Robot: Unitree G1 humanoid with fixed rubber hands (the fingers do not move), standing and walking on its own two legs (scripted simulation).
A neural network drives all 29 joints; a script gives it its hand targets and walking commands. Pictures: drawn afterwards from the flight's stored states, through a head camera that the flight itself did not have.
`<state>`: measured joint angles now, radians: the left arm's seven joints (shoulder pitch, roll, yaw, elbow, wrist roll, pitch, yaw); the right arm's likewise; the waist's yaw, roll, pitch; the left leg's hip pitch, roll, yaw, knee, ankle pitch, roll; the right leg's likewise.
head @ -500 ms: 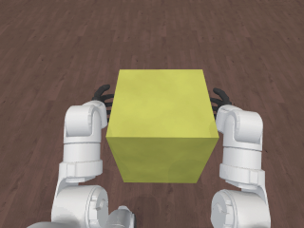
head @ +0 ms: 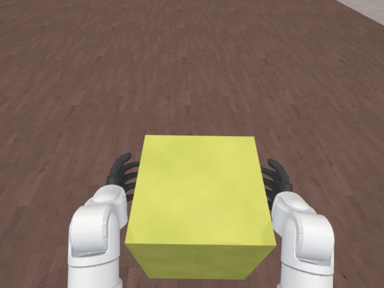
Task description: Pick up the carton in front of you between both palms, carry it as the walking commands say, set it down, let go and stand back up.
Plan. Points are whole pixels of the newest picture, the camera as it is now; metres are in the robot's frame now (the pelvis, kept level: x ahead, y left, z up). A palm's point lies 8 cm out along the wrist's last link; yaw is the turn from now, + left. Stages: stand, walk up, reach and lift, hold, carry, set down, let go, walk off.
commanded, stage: carry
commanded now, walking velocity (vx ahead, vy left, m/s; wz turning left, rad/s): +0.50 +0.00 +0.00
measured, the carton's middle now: (198, 212) +0.27 +0.00 +0.04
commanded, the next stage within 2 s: none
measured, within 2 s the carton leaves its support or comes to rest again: neither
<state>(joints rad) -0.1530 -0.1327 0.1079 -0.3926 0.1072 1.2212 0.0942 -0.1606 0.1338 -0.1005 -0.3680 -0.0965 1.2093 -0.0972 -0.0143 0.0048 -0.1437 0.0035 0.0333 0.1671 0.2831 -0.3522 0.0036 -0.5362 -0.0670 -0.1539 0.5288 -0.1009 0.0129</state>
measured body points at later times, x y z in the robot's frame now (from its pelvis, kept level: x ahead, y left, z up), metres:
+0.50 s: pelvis +0.30 +0.00 +0.00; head +0.27 +0.00 +0.45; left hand +0.57 +0.16 +0.09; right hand +0.58 -0.14 +0.09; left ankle +0.43 +0.12 -0.72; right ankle +0.17 -0.11 -0.74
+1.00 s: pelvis +0.62 +0.00 -0.02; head +0.61 +0.00 +0.43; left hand +0.90 +0.16 +0.08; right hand +0.90 -0.15 +0.08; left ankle +0.45 +0.11 -0.73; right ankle +0.75 -0.09 -0.74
